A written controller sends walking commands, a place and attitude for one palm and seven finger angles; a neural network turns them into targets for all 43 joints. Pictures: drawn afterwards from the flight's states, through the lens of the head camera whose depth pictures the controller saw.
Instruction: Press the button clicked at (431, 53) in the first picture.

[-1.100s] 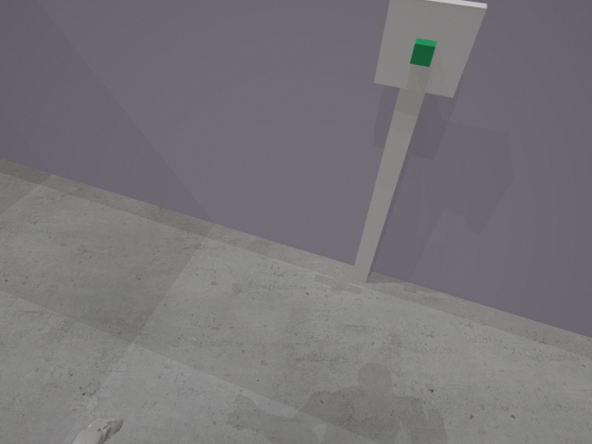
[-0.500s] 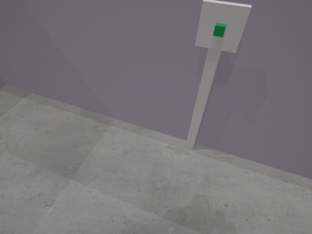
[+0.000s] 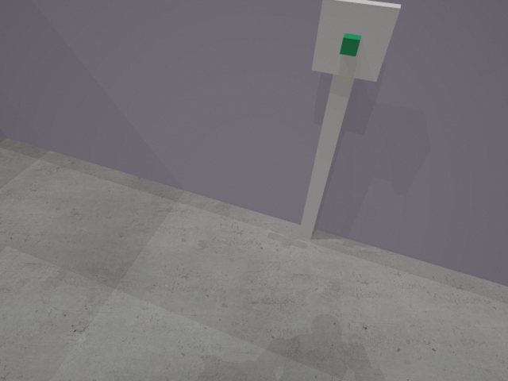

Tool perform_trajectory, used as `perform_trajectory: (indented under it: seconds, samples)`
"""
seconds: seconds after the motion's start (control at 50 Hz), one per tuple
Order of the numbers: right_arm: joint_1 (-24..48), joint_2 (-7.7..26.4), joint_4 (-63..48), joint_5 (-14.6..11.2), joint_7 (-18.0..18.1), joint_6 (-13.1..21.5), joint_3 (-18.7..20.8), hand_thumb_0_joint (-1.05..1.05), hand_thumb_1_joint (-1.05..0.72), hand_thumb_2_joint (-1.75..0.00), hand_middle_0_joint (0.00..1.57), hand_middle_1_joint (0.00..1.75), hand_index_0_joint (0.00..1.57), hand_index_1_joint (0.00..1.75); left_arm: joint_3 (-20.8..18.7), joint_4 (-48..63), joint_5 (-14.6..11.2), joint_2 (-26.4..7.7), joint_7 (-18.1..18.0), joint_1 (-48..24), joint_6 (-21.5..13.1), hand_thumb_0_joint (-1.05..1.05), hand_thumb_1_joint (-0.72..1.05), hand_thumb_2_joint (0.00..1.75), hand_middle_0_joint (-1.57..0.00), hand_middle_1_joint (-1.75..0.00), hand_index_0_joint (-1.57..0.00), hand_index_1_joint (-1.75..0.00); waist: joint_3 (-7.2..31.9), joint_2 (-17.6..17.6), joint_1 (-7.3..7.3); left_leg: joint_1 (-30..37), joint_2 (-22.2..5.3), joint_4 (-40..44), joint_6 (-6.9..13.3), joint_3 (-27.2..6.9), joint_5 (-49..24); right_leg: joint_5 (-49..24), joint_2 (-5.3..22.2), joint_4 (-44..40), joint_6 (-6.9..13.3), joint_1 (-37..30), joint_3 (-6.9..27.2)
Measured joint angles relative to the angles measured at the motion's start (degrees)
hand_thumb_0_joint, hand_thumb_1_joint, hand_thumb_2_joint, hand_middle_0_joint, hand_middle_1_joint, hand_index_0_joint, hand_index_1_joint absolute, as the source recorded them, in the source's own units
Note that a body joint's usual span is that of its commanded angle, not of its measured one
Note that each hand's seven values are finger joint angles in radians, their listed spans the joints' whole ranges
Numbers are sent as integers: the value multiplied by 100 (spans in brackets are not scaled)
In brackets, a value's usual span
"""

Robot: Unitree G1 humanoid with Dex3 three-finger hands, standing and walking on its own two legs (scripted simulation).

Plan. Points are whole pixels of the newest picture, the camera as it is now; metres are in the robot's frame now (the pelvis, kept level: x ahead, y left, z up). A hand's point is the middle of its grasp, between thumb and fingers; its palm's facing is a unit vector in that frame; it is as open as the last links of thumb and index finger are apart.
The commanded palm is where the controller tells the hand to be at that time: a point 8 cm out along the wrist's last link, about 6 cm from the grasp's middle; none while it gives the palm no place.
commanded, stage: look at it before walking up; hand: left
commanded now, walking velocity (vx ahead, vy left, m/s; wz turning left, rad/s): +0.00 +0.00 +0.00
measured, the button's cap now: (350, 44) +0.86 -0.20 +0.16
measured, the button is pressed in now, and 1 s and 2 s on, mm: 0 0 0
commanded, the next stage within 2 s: turn to face it in 0.54 s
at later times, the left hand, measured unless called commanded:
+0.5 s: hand out of the picture +0.09 +0.25 -0.15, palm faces -0.04 -0.94 -0.34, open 7.3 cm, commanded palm none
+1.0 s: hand out of the picture +0.08 +0.21 -0.18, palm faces -0.12 -0.96 -0.26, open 7.3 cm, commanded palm none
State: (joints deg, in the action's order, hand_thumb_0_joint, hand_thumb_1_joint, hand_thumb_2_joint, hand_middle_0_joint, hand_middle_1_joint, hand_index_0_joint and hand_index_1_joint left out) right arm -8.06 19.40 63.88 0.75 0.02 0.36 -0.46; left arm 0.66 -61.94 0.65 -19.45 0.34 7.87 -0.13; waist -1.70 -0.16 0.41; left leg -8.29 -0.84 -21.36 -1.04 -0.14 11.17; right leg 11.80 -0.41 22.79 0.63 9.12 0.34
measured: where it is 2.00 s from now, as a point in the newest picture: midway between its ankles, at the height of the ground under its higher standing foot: outside the picture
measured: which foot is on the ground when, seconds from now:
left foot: down 0.00-1.00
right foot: down 0.00-1.00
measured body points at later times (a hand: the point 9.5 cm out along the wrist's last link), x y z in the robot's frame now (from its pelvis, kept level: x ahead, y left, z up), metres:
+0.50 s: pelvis +0.01 +0.00 +0.00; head +0.02 +0.00 +0.45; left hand +0.09 +0.30 -0.13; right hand +0.09 -0.29 -0.13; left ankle +0.01 +0.13 -0.74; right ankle +0.01 -0.11 -0.74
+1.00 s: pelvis +0.00 +0.00 -0.01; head +0.02 +0.00 +0.44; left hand +0.08 +0.26 -0.16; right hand +0.05 -0.27 -0.15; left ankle +0.01 +0.13 -0.74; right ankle +0.01 -0.11 -0.74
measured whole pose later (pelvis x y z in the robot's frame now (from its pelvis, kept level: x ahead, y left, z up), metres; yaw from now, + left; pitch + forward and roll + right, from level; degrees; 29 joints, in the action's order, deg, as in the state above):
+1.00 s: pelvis +0.00 +0.00 -0.01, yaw -6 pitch -1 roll +1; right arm -8.3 14.0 58.8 0.7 1.3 -1.5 0.7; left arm -0.3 -57.7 1.0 -15.3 0.0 11.1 2.9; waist -3.5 -1.2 -0.1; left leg -11.5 -2.7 -29.7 -1.0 5.4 16.6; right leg 15.2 -2.5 31.9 0.4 15.1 5.8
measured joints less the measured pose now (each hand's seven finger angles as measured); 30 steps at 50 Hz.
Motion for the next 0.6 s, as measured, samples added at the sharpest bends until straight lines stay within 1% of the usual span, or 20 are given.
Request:
perform_trajectory:
  seconds: [0.6]
  samples:
    - [207,-2,-29,-19,13,25,-6,0,-90,-90,20,29,21,30,2,-13,2,-36,-20,-53,-40,1,91,90,-21,-30,-21,-30,-11,-21,-31,119,10,106,14,17,52,42,12,-113,-20,-118,17]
